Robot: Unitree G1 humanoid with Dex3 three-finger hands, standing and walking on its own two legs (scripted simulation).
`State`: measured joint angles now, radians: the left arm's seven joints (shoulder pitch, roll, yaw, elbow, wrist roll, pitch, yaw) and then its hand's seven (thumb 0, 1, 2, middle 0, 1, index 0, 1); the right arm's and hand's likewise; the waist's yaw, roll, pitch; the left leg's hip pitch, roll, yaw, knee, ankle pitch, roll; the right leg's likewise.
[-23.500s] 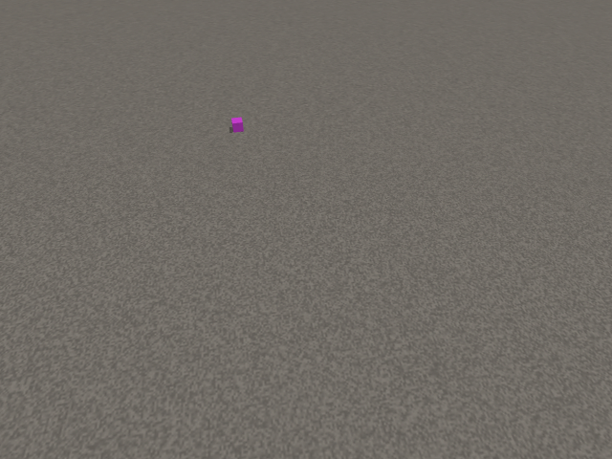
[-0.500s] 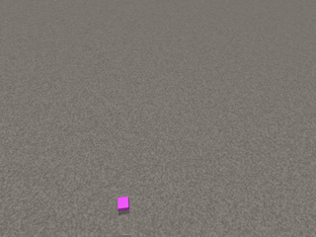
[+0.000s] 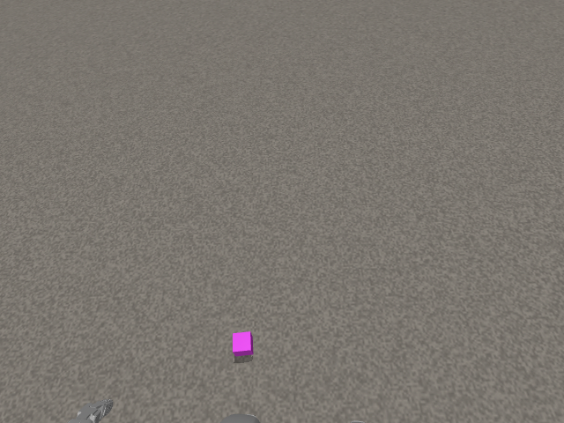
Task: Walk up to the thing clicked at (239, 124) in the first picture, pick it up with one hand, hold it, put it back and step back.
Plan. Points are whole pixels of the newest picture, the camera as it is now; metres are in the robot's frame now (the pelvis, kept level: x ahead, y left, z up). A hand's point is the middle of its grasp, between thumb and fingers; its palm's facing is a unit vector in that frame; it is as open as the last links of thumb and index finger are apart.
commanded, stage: walk up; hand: left
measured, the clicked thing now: (243, 344) +0.42 +0.19 -0.73
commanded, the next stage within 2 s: none
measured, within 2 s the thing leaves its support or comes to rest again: neither
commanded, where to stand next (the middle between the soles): +0.02 -0.04 m, yaw +1 degrees
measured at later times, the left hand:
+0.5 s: hand out of the picture +0.08 +0.28 -0.14, palm faces +0.02 -0.94 -0.35, open 7.4 cm
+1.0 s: hand out of the picture +0.09 +0.32 -0.15, palm faces -0.04 -0.91 -0.42, open 7.4 cm
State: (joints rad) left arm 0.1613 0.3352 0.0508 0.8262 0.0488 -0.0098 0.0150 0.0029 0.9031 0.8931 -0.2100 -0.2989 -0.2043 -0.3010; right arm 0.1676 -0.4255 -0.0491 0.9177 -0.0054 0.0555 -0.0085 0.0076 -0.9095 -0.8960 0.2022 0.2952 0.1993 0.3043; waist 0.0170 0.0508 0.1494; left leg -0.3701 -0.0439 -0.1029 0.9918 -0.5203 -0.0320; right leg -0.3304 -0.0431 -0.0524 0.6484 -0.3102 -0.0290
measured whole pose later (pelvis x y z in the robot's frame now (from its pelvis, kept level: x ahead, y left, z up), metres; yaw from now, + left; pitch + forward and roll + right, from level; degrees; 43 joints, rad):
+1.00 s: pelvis -0.06 +0.04 -0.01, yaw +1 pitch -3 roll +0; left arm -0.02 0.41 0.04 0.97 0.01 0.03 0.03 0.00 0.90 0.89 -0.21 -0.30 -0.20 -0.30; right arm 0.05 -0.41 -0.07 0.97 0.00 0.07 0.01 0.01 -0.91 -0.90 0.20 0.30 0.20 0.30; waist -0.02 -0.02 0.21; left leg -0.33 -0.05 -0.02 0.77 -0.37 0.06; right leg -0.39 -0.07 0.03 0.66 -0.23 0.03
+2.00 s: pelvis -0.06 +0.03 -0.01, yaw -1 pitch -4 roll +0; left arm 0.20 0.40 0.03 0.87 -0.01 0.00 0.05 0.00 0.91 0.89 -0.21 -0.30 -0.20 -0.30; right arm 0.07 -0.36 -0.04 0.78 -0.02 0.05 0.02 0.01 -0.91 -0.90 0.21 0.30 0.20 0.30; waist 0.01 0.01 0.21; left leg -0.42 0.00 0.00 0.67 -0.19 0.03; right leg -0.41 0.01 0.04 1.05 -0.54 -0.02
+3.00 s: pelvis -0.08 +0.01 -0.02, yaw -2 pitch -4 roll +0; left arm 0.13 0.37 0.03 0.86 0.02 -0.01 0.02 0.00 0.91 0.89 -0.21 -0.30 -0.20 -0.30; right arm 0.12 -0.43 -0.06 0.84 0.02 0.07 -0.03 0.01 -0.91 -0.90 0.20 0.30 0.20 0.30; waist 0.00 0.06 0.23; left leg -0.48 -0.05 -0.11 1.20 -0.55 0.01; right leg -0.45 -0.04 0.02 0.76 -0.24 0.02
